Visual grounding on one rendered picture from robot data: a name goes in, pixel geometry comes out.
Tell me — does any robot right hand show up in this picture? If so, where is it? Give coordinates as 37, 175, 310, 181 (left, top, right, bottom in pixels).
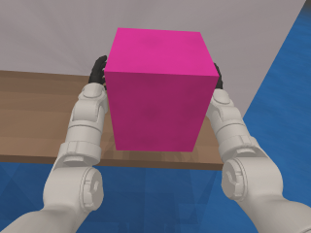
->
214, 63, 223, 89

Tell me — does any left robot upper arm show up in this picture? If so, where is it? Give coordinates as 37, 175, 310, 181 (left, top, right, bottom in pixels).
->
0, 166, 104, 233

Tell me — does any right robot upper arm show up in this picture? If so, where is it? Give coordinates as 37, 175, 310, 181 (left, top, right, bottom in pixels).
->
221, 157, 311, 233

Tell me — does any carton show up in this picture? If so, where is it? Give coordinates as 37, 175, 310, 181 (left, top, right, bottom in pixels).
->
104, 27, 220, 152

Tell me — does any right robot forearm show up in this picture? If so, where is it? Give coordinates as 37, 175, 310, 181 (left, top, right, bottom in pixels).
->
206, 88, 284, 191

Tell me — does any robot left hand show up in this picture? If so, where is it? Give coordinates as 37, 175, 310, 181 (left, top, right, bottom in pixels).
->
88, 55, 108, 90

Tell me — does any table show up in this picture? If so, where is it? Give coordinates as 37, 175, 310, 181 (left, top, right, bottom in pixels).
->
0, 70, 224, 171

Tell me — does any left robot forearm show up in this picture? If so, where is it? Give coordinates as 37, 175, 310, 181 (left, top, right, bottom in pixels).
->
43, 83, 108, 205

